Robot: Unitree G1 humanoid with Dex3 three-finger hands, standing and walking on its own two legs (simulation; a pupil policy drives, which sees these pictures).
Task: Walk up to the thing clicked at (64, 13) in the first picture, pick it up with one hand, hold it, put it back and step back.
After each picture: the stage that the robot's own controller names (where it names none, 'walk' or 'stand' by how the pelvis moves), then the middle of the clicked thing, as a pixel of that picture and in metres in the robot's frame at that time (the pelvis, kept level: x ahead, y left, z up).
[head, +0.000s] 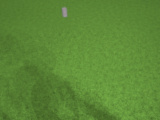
stand; (64, 12) +2.00 +0.30 -0.72
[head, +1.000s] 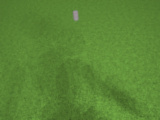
walk; (75, 15) +1.87 +0.28 -0.72
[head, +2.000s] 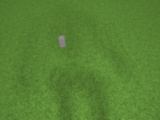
walk; (62, 41) +1.25 +0.33 -0.71
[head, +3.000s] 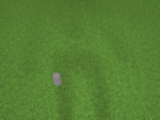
walk; (57, 79) +0.79 +0.28 -0.70
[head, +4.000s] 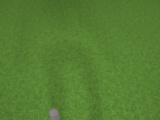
walk; (54, 115) +0.50 +0.23 -0.70
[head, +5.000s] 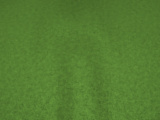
stand; out of the picture +0.37 +0.21 -0.71
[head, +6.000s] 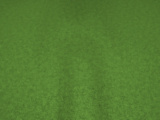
stand; out of the picture +0.38 +0.20 -0.72
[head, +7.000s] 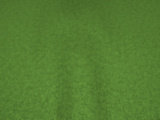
stand; out of the picture +0.37 +0.21 -0.72
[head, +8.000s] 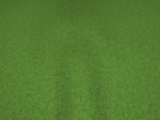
stand; out of the picture +0.36 +0.21 -0.73
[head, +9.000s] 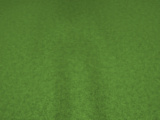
stand; out of the picture +0.35 +0.22 -0.73
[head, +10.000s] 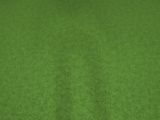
go down; out of the picture +0.36 +0.22 -0.72
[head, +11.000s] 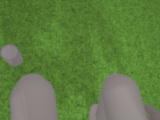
go down; (12, 56) +0.43 +0.28 -0.29
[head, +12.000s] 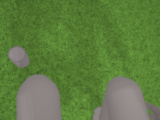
close in; (19, 57) +0.42 +0.28 -0.30
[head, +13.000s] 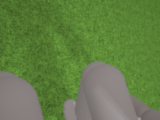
close in; out of the picture +0.39 +0.32 -0.21
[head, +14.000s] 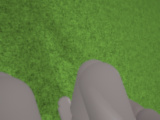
close; out of the picture +0.38 +0.32 -0.21
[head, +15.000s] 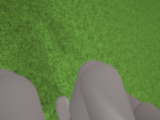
lift; out of the picture +0.36 +0.31 -0.22
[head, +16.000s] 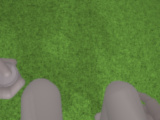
lift; (8, 78) +0.31 +0.27 -0.07
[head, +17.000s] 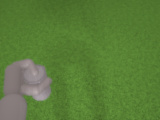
hold; (38, 83) +0.33 +0.17 +0.04
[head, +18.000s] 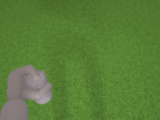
hold; (39, 87) +0.33 +0.17 +0.00
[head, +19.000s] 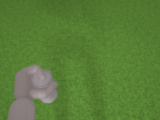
crouch; (45, 87) +0.34 +0.16 -0.01
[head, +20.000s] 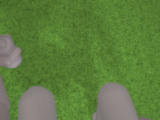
crouch; (7, 53) +0.43 +0.25 -0.10
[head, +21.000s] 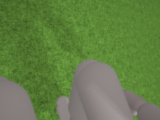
lower; out of the picture +0.39 +0.33 -0.22
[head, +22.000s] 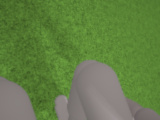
lower; out of the picture +0.39 +0.33 -0.22
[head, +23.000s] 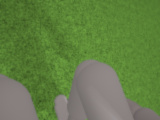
lower; out of the picture +0.39 +0.33 -0.22
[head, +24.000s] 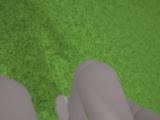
lower; out of the picture +0.38 +0.33 -0.22
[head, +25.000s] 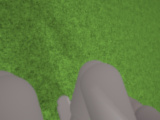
open; out of the picture +0.37 +0.32 -0.22
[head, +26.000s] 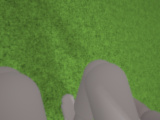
stand; out of the picture +0.38 +0.31 -0.22
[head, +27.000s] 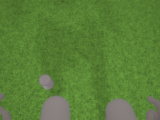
walk; (46, 82) +0.41 +0.23 -0.47
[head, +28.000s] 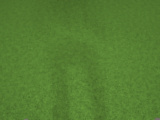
stand; out of the picture +0.36 +0.21 -0.66
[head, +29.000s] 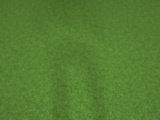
stand; out of the picture +0.37 +0.21 -0.67
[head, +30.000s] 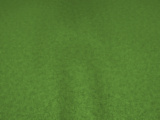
stand; out of the picture +0.39 +0.19 -0.72
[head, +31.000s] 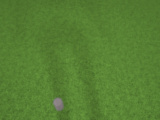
walk; (58, 104) +0.45 +0.19 -0.70
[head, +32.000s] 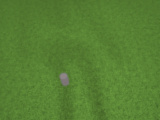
walk; (64, 79) +0.71 +0.24 -0.70
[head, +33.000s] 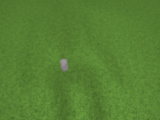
stand; (64, 65) +1.00 +0.24 -0.70
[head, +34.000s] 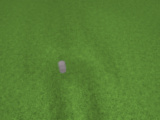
stand; (62, 66) +0.99 +0.24 -0.73
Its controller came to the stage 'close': yes
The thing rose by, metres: 0.70
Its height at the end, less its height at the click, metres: +0.00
